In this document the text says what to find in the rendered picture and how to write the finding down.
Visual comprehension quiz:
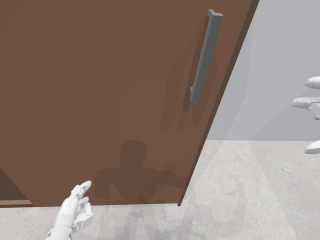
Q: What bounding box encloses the handle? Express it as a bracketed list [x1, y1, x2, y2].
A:
[190, 9, 224, 104]

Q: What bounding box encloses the wardrobe door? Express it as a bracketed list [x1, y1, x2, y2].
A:
[0, 168, 28, 201]
[0, 0, 251, 207]

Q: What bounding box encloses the right robot hand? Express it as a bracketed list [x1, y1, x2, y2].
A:
[291, 76, 320, 154]

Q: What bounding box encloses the robot left forearm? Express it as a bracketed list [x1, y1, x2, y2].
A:
[45, 225, 73, 240]

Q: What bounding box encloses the left robot hand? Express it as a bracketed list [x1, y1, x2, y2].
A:
[54, 181, 94, 234]

